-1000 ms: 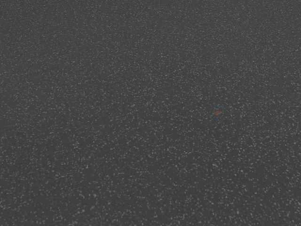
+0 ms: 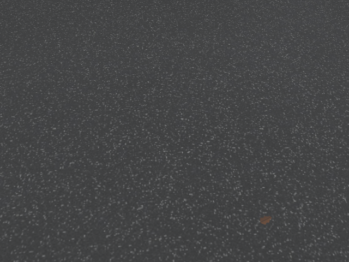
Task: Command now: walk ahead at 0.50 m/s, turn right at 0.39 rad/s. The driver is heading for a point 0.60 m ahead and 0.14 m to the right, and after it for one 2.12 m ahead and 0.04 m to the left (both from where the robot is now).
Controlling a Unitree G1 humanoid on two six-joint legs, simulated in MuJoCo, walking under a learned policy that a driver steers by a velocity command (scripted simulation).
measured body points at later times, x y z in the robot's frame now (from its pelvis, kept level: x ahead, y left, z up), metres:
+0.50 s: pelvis +0.26 -0.07 -0.02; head +0.30 -0.09 +0.43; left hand +0.49 +0.14 -0.12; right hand +0.23 -0.36 -0.15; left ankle +0.11 +0.10 -0.64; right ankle +0.32 -0.16 -0.74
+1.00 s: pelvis +0.52 -0.12 -0.02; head +0.56 -0.13 +0.43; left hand +0.68 +0.13 -0.14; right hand +0.61 -0.42 -0.12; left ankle +0.66 -0.08 -0.74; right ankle +0.34 -0.18 -0.67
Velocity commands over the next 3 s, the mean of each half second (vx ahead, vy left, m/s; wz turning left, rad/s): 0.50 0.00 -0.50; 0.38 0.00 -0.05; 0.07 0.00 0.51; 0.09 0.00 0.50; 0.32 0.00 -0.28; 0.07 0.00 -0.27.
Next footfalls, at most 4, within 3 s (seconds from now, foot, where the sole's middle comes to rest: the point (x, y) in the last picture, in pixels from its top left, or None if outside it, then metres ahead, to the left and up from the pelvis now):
0.44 right None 0.36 -0.17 -0.77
0.94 left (198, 206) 0.70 -0.09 -0.77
1.40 right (252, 219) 0.65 -0.30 -0.77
1.82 left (188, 233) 0.59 -0.04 -0.77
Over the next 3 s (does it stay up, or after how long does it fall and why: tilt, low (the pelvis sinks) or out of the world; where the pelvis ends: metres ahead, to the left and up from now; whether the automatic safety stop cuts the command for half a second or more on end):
stays up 0.92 -0.11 0.00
